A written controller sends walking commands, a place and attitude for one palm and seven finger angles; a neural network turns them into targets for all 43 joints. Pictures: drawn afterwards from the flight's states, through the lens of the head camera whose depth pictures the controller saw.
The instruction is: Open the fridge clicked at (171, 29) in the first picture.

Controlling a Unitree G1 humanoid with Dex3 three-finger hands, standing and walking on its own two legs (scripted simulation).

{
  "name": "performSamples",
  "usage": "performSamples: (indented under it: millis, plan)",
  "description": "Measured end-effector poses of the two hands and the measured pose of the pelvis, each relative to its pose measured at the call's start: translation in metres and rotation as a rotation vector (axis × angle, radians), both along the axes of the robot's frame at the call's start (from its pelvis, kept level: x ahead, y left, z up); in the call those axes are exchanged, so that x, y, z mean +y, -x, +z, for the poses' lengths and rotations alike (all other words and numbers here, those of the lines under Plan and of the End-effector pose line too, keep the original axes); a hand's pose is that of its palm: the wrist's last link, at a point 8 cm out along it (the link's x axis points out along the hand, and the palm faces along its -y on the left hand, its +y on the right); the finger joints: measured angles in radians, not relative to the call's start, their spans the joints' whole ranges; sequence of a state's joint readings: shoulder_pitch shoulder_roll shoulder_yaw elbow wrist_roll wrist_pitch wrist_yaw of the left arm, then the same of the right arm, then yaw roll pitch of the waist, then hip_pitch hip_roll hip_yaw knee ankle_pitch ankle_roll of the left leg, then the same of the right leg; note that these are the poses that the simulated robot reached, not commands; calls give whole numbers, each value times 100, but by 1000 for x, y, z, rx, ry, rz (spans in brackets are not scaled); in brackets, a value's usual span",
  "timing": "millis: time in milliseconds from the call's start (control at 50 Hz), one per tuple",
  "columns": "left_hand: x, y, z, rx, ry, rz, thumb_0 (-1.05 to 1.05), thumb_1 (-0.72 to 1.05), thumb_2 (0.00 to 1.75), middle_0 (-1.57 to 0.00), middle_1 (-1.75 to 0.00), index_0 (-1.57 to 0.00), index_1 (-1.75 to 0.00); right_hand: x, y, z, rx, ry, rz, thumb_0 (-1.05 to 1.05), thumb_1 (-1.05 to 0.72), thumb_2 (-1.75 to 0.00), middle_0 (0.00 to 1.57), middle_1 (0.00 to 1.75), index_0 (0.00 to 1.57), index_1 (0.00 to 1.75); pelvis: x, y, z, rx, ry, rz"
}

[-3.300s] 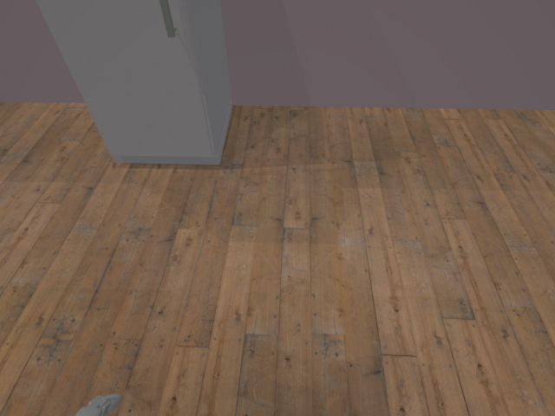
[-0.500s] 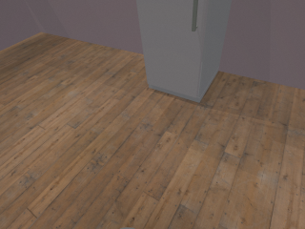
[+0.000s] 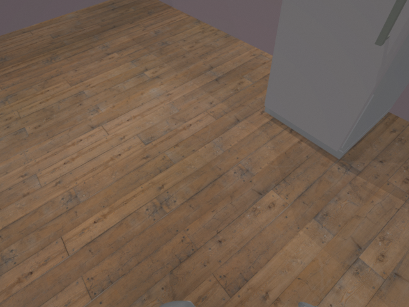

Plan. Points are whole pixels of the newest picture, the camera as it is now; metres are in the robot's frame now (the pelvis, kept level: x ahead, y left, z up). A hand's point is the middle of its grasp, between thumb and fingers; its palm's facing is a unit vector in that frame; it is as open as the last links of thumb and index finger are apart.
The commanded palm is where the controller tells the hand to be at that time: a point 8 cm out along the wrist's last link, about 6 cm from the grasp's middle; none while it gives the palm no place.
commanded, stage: walk to a spot facing it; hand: right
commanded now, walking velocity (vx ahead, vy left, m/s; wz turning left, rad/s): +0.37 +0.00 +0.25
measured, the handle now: out of the picture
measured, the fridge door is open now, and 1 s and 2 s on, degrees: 0 0 0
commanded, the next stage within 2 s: turn to face it in 1.12 s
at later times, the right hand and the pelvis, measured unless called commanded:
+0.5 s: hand (333, 261) +0.26 -0.27 -0.16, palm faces -0.10 +0.98 -0.18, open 7.4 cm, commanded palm none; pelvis +0.24 -0.08 +0.02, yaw +11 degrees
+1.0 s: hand (260, 152) +0.57 -0.11 -0.14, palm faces -0.33 +0.92 -0.23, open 7.3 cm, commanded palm none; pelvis +0.44 +0.04 +0.02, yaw +22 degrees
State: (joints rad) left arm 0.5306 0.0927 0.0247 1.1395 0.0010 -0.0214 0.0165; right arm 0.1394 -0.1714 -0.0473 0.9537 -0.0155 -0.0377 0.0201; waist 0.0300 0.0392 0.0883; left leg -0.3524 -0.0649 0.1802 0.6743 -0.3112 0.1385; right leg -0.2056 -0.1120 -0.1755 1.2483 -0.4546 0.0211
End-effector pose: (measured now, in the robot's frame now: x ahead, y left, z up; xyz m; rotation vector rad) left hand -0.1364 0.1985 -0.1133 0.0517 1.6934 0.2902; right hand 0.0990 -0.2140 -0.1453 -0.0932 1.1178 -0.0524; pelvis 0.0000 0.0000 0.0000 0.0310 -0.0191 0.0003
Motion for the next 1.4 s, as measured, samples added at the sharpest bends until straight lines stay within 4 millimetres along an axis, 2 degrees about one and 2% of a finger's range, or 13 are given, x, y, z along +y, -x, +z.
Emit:
performSamples:
  millis: [180,280,360,440,480,580,720,840,920,1040,1140,1260,1400]
  plan:
    - [15,-247,5,-481,-54,-81,1,94,89,-20,-30,-20,-30,-52,-32,31,136,130,9,-2,-94,-89,20,30,20,30,-21,-83,23,20,10,59]
    - [0,-348,9,-579,-50,-167,1,94,89,-20,-30,-20,-30,-75,-54,26,197,122,-22,-1,-92,-89,20,30,20,30,-44,-136,19,33,4,75]
    - [-21,-410,5,-616,-66,-207,1,93,89,-20,-30,-20,-30,-94,-75,7,268,102,-46,0,-92,-89,20,30,20,30,-64,-182,6,23,20,107]
    - [-35,-426,11,-631,-76,-141,0,92,89,-20,-30,-20,-30,-103,-116,10,313,98,14,0,-92,-89,20,30,19,30,-73,-218,13,-2,23,164]
    - [-42,-419,13,-596,-75,-93,0,92,89,-20,-30,-21,-30,-103,-148,16,293,96,46,0,-92,-89,20,30,19,30,-75,-234,19,-10,20,180]
    - [-29,-393,15,-457,-120,22,-2,96,89,-21,-30,-21,-30,-89,-240,28,188,87,107,0,-92,-89,20,30,19,30,-72,-274,28,-5,30,221]
    - [-27,-362,-1,-253,-64,165,0,93,89,-20,-30,-20,-30,-39,-361,36,94,93,234,0,-92,-89,20,30,19,30,-46,-332,24,1,55,287]
    - [-16,-367,-32,-132,25,277,0,92,89,-20,-30,-20,-30,20,-454,25,5,135,337,0,-91,-89,20,30,19,30,2,-386,-1,-2,56,347]
    - [12,-416,-32,-176,27,280,1,92,89,-20,-30,-20,-30,41,-476,31,3,143,322,0,-91,-89,20,30,20,30,24,-410,5,-13,48,361]
    - [66,-526,-9,-392,-44,242,1,92,89,-20,-30,-20,-30,58,-481,42,94,149,321,0,-92,-89,20,30,20,30,47,-453,26,6,46,392]
    - [95,-600,3,-490,-80,208,1,92,89,-20,-30,-20,-30,66,-482,40,167,127,296,0,-92,-89,20,30,20,30,59,-493,31,12,32,395]
    - [107,-682,8,-520,-83,139,1,92,90,-20,-30,-20,-30,69,-484,29,269,92,235,0,-92,-89,20,30,20,30,63,-546,28,10,10,374]
    - [95,-766,-2,-522,-94,58,1,91,89,-20,-30,-20,-30,56,-508,3,399,73,164,0,-91,-89,20,30,20,30,55,-612,10,-1,7,317]
